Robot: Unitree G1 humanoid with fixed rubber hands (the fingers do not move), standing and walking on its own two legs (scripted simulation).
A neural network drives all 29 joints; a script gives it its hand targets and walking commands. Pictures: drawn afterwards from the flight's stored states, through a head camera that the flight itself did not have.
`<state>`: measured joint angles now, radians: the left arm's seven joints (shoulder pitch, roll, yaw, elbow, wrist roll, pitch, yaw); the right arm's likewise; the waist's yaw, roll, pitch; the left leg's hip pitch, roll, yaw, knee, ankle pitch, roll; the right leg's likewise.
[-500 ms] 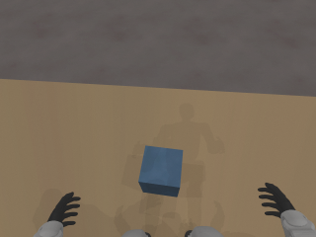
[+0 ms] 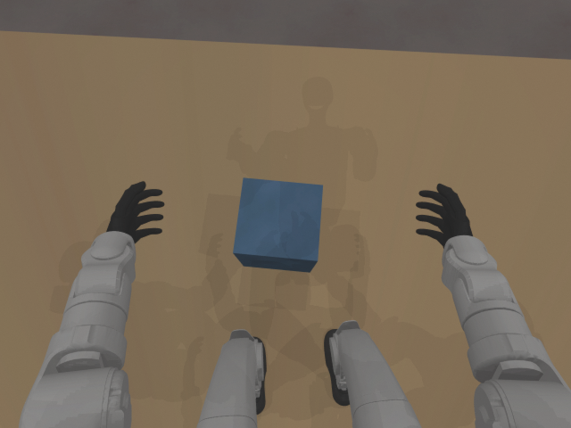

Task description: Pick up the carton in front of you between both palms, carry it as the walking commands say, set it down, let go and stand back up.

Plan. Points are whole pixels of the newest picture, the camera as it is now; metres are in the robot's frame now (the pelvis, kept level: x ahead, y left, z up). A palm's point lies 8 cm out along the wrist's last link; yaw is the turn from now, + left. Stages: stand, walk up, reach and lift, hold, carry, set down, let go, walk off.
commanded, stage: reach and lift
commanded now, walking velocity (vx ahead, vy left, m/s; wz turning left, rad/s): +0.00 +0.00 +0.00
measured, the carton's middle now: (279, 229) +0.49 +0.01 -0.57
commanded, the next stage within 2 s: none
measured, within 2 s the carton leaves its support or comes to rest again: neither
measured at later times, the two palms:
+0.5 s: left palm (170, 153) +0.54 +0.19 -0.15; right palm (388, 175) +0.47 -0.18 -0.15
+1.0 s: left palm (202, 208) +0.51 +0.19 -0.40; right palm (362, 218) +0.45 -0.19 -0.39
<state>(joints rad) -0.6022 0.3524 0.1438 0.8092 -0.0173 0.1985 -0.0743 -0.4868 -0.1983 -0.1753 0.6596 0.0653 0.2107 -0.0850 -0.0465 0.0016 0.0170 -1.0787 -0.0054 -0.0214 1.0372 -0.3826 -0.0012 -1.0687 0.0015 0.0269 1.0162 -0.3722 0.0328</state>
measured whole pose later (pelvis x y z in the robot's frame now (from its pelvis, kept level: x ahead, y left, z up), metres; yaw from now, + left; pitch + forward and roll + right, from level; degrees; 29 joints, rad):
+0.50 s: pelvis -0.02 +0.01 -0.04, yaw +0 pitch +44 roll -3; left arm -1.36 0.39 0.29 1.05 0.14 0.19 -0.10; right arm -1.11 -0.06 -0.48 0.71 -0.09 0.20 -0.13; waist -0.08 0.00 0.05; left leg -1.57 -0.03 -0.05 1.11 -0.31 0.01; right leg -1.54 -0.01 0.02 1.07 -0.30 0.05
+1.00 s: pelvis -0.05 +0.00 -0.23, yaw -3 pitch +48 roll -4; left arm -1.37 0.48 0.09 1.05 -0.10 0.11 0.00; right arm -1.19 -0.16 -0.28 0.81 0.13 0.12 -0.19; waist -0.06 -0.02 0.10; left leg -2.19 -0.05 -0.09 1.88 -0.53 -0.04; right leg -2.16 0.06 0.03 1.84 -0.52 0.07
